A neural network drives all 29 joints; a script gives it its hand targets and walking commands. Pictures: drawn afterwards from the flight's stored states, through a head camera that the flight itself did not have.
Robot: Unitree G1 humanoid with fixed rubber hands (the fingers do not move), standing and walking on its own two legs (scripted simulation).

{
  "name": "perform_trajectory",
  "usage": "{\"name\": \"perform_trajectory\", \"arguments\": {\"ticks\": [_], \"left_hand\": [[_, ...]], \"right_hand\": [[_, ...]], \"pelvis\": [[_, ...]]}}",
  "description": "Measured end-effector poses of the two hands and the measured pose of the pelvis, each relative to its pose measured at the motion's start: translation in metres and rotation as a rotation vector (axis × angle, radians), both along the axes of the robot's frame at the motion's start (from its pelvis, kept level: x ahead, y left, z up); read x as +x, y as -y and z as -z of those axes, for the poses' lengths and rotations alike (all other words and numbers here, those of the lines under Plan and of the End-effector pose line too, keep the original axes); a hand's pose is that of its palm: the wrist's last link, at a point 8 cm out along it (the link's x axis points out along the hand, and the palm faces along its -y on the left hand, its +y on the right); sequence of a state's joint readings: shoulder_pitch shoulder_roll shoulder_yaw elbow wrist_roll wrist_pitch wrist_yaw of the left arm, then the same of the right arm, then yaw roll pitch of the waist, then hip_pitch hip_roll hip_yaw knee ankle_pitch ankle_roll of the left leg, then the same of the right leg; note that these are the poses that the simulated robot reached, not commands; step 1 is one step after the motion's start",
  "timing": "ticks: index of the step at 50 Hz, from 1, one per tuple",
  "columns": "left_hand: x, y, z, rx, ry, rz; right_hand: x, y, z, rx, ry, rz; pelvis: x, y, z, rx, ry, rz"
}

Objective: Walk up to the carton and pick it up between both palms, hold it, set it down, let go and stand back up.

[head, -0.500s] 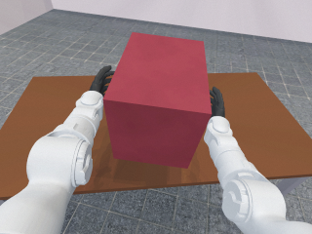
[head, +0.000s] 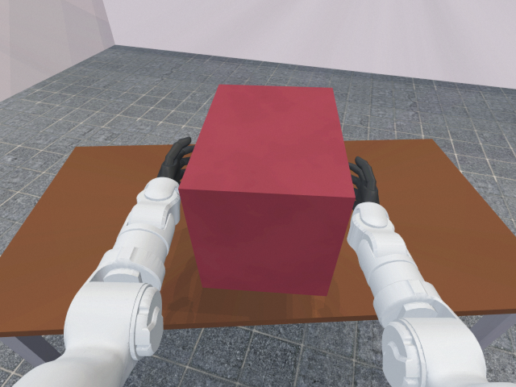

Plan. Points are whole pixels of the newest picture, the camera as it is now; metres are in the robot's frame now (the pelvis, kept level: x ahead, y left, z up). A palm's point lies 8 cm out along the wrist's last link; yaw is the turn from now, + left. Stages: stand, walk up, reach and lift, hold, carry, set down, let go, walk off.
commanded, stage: reach and lift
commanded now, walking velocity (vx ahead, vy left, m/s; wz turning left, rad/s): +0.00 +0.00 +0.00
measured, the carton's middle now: (269, 184) +0.47 -0.04 +0.09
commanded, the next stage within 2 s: none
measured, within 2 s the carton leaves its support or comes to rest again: neither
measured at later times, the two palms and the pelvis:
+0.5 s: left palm (157, 184) +0.39 +0.14 +0.17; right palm (364, 192) +0.36 -0.18 +0.15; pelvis -0.01 +0.00 +0.00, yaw +1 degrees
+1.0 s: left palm (156, 180) +0.38 +0.14 +0.19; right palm (371, 184) +0.36 -0.18 +0.17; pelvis -0.01 -0.01 +0.00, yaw +0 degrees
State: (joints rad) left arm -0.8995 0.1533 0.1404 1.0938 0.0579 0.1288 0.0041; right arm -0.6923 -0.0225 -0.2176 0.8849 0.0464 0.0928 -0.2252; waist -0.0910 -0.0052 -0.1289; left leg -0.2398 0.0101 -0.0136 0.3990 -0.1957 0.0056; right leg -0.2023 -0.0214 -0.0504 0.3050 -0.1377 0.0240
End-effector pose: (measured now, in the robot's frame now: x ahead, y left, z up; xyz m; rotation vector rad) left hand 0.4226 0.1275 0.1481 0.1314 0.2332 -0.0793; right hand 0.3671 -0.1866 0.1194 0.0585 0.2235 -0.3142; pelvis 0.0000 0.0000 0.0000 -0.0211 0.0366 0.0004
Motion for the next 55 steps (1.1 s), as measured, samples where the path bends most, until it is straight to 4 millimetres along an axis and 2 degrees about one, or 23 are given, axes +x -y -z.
{"name": "perform_trajectory", "arguments": {"ticks": [13,24,36,55], "left_hand": [[-0.012,-0.006,-0.022,-0.007,0.012,-0.043],[-0.027,-0.013,-0.020,-0.009,0.015,-0.075],[-0.041,-0.009,-0.028,-0.019,0.022,-0.104],[-0.046,-0.011,-0.042,-0.047,0.035,-0.135]], "right_hand": [[0.003,-0.003,-0.027,-0.024,0.008,-0.046],[-0.002,-0.009,-0.029,-0.036,0.008,-0.079],[-0.009,-0.004,-0.037,-0.030,0.017,-0.099],[-0.005,-0.005,-0.052,-0.037,0.031,-0.124]], "pelvis": [[-0.002,0.004,-0.001,0.003,0.058,-0.008],[-0.005,0.002,-0.001,-0.001,0.075,-0.011],[-0.008,0.004,-0.001,0.000,0.087,-0.008],[-0.006,0.007,-0.002,0.001,0.097,-0.010]]}}
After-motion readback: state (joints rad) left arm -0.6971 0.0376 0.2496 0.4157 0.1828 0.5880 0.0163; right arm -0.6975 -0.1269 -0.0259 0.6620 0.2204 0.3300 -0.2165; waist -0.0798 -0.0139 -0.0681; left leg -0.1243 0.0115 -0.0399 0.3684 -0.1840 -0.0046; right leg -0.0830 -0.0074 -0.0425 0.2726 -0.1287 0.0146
